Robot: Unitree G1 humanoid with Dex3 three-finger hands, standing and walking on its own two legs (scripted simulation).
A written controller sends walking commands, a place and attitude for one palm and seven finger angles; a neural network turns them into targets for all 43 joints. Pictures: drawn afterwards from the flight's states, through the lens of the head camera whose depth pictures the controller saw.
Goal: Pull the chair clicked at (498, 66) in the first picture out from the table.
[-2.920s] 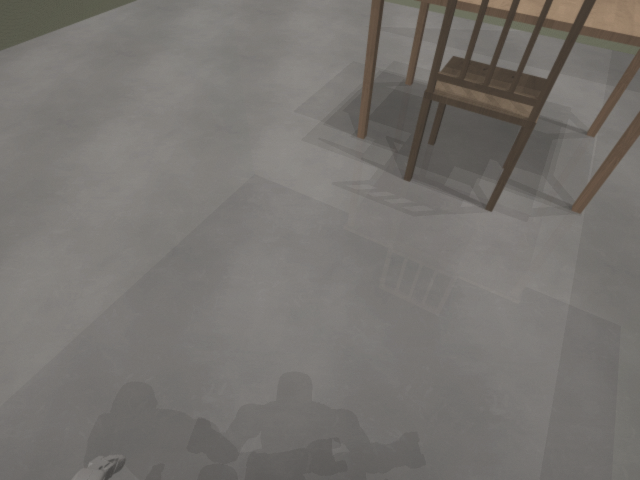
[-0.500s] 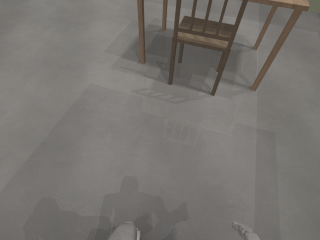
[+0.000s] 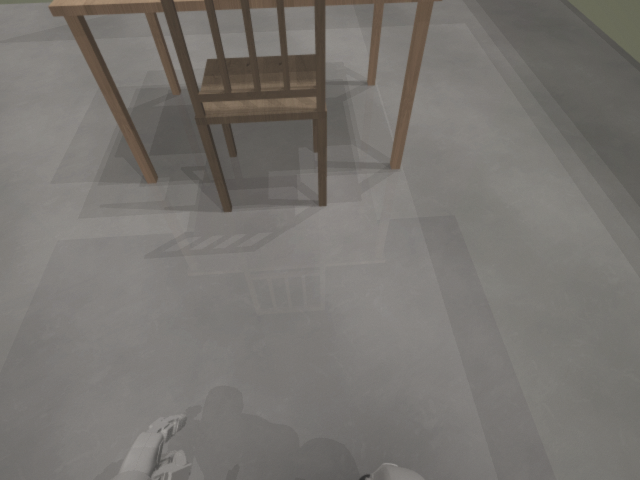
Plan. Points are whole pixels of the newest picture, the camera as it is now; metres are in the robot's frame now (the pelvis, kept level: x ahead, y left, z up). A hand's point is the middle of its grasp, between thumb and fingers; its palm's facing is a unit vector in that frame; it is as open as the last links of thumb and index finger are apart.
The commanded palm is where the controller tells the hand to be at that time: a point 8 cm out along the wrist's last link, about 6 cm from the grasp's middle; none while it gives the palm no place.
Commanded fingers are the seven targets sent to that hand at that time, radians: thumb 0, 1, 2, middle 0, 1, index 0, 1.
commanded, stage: walk to a spot facing it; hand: left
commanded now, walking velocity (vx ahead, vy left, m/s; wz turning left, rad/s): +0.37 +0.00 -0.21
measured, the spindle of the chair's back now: (249, 30) +1.21 +0.20 -0.02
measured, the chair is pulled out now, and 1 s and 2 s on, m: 0.00 0.00 0.00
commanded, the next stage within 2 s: turn to face it in 0.80 s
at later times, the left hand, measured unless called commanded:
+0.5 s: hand (166, 422) +0.23 +0.24 -0.17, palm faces -0.05 -0.99 -0.16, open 7.4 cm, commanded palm none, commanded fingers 0.00 0.90 0.90 -0.20 -0.30 -0.20 -0.30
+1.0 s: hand (269, 230) +0.60 +0.11 -0.16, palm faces -0.31 -0.93 -0.22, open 7.4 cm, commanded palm none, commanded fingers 0.00 0.90 0.90 -0.20 -0.30 -0.20 -0.30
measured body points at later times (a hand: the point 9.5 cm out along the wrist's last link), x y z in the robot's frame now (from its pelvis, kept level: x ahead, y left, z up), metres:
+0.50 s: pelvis +0.22 +0.05 +0.02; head +0.23 +0.08 +0.47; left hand +0.23 +0.29 -0.15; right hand +0.25 -0.19 -0.11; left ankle +0.24 +0.13 -0.72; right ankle +0.14 -0.08 -0.63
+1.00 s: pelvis +0.43 -0.03 +0.00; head +0.46 -0.05 +0.45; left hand +0.61 +0.16 -0.14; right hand +0.30 -0.22 -0.16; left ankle +0.35 +0.13 -0.61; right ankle +0.48 -0.11 -0.72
